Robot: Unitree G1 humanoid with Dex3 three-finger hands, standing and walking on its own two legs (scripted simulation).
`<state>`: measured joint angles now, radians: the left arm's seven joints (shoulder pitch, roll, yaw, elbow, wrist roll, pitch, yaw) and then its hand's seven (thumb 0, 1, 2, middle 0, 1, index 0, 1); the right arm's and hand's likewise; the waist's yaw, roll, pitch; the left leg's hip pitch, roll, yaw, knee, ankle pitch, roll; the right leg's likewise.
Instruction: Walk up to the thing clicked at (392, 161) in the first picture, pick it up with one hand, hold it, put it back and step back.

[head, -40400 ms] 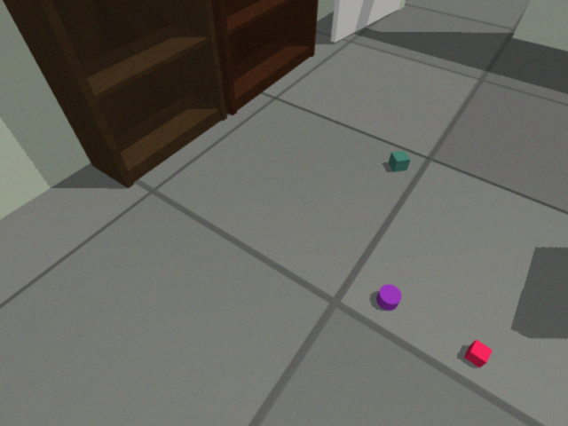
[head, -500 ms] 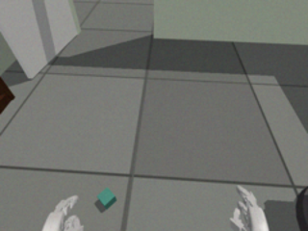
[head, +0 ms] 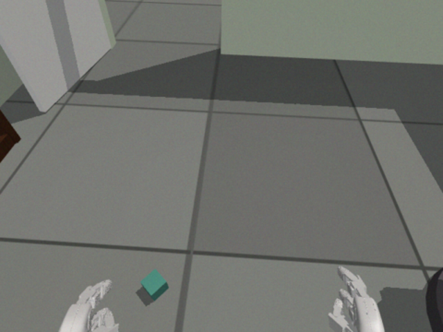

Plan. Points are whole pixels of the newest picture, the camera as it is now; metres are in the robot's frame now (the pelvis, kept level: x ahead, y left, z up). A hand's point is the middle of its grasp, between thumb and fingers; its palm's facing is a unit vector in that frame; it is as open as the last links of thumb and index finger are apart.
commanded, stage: home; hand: left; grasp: from above
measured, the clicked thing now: (154, 284) +0.45 +0.25 -0.68
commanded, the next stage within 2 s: stand in 0.56 s
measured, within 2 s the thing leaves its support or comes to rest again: neither
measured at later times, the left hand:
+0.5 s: hand (119, 331) +0.16 +0.17 -0.04, palm faces +0.05 -0.98 -0.20, open 7.4 cm
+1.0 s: hand out of the picture +0.09 +0.24 -0.10, palm faces +0.04 -0.94 -0.35, open 7.4 cm
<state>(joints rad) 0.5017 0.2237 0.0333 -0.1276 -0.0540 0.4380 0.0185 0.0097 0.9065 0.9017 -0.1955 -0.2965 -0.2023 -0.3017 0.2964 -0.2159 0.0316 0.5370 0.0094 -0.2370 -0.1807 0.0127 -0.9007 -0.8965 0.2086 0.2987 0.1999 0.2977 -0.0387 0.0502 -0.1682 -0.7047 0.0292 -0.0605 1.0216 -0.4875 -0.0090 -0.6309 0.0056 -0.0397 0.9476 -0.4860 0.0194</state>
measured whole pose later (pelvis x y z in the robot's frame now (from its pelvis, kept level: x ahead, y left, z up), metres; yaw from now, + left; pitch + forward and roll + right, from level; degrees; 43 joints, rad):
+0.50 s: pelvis +0.00 -0.01 +0.00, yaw +0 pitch +10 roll -3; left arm 0.51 0.22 0.03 -0.13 -0.06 0.44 0.02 0.01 0.91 0.90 -0.20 -0.30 -0.20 -0.30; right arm 0.30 -0.22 0.03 0.53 0.01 -0.23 -0.18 0.01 -0.90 -0.90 0.21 0.30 0.20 0.30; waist -0.04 0.05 -0.17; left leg -0.71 0.03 -0.07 1.02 -0.49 -0.02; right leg -0.64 0.01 -0.04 0.96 -0.49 0.01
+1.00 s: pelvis -0.01 +0.00 +0.04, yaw +1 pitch -1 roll +0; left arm 0.23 0.29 0.05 0.76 0.05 0.04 0.04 0.01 0.91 0.90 -0.20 -0.30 -0.21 -0.30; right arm 0.20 -0.30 -0.05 0.90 -0.05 -0.02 -0.01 0.01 -0.90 -0.90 0.21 0.30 0.20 0.30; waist 0.02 0.00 0.04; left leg -0.36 -0.01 -0.03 0.73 -0.35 0.00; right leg -0.32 -0.04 -0.01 0.72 -0.39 0.02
